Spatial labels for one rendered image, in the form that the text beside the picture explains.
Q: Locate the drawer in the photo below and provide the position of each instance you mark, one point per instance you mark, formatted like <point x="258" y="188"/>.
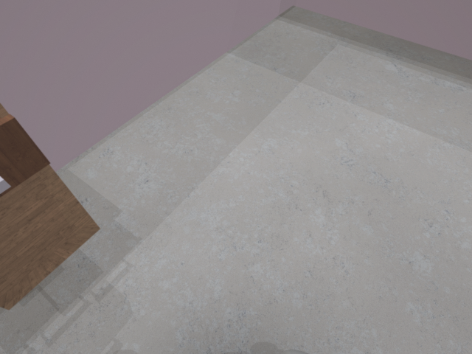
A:
<point x="20" y="157"/>

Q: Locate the cabinet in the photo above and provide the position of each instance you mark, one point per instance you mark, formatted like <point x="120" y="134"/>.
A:
<point x="41" y="225"/>

